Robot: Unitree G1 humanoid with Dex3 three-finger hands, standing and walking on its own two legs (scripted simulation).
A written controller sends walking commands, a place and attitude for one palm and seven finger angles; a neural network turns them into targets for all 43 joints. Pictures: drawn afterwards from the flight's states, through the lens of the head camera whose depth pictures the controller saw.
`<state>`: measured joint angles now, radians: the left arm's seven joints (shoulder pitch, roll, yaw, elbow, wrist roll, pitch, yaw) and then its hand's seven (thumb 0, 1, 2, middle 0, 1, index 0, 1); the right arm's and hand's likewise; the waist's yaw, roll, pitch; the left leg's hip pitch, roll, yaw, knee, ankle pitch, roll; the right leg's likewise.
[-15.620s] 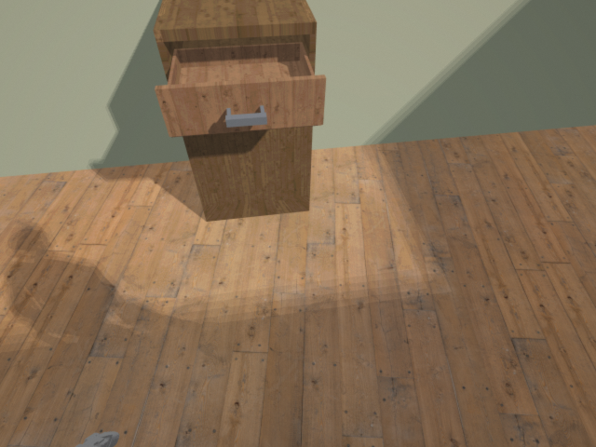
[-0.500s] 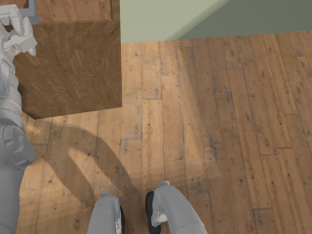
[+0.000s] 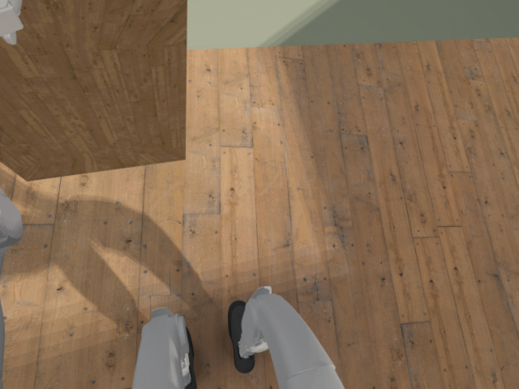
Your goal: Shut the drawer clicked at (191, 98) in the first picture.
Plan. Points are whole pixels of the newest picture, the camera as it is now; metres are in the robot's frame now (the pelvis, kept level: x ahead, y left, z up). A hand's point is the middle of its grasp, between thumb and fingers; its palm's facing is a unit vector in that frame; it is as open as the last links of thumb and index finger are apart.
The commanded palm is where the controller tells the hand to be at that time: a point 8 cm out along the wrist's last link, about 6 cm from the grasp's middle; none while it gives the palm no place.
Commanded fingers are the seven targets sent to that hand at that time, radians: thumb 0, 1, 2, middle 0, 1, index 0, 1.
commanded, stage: pull the fist back off the drawer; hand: left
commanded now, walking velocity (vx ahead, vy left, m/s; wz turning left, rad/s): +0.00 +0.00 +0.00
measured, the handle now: out of the picture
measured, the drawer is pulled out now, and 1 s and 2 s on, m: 0.00 0.00 0.00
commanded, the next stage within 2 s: draw the hand back to the body in 0.58 s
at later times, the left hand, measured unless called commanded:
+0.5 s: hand (15, 11) +0.59 +0.21 +0.08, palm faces +0.09 -1.00 -0.01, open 2.9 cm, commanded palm +0.57 +0.23 +0.08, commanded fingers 0.00 0.90 0.90 -1.40 -1.60 -1.40 -1.60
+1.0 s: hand out of the picture +0.50 +0.22 +0.13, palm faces +0.13 -0.99 -0.04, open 3.2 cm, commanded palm +0.45 +0.25 +0.14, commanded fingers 0.00 0.90 0.90 -1.40 -1.60 -1.40 -1.60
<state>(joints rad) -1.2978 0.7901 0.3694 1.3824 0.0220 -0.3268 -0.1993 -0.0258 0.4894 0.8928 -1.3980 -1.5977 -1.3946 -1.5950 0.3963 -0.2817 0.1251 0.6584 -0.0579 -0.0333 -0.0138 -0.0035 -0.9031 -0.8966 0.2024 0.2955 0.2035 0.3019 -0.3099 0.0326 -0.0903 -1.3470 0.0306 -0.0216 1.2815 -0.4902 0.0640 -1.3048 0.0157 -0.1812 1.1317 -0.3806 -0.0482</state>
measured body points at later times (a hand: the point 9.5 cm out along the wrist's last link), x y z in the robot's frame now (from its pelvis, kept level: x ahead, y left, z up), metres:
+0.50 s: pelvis +0.02 +0.01 +0.02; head +0.21 +0.05 +0.42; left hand +0.58 +0.26 +0.08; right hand -0.02 -0.25 -0.07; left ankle +0.04 +0.08 -0.62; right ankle +0.07 -0.10 -0.62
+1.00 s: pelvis +0.08 +0.00 +0.08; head +0.18 +0.01 +0.51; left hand +0.48 +0.27 +0.13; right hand +0.13 -0.25 -0.04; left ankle +0.04 +0.08 -0.62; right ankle +0.07 -0.10 -0.62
